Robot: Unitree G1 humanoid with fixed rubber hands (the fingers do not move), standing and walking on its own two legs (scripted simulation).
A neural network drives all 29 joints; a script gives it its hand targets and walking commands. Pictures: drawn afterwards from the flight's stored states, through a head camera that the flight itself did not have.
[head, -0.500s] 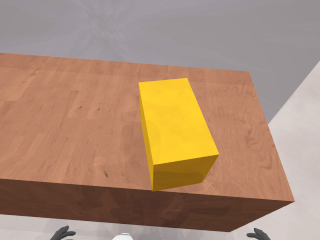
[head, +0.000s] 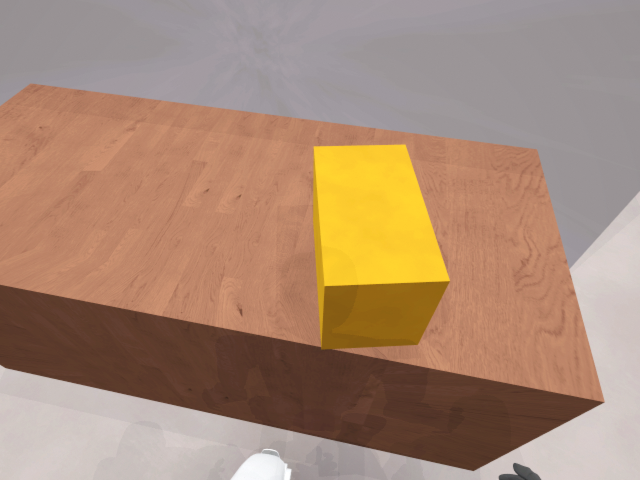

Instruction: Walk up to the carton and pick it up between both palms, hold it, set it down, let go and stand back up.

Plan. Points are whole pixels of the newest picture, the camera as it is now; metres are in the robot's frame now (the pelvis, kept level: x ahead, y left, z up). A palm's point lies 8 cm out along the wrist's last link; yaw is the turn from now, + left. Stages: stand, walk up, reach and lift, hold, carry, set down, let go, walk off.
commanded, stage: walk up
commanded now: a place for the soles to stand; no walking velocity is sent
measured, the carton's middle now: (364, 243) +0.49 -0.06 -0.04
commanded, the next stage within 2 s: reach and lift in 1.88 s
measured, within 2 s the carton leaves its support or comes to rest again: neither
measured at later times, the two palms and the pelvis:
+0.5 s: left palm out of the picture +0.04 +0.26 -0.10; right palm out of the picture +0.08 -0.23 -0.09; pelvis -0.01 +0.01 +0.02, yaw -1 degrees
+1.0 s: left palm out of the picture +0.08 +0.26 -0.10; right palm out of the picture +0.06 -0.22 -0.10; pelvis +0.02 +0.03 +0.02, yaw -5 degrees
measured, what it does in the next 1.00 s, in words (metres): steps on the spot: left foot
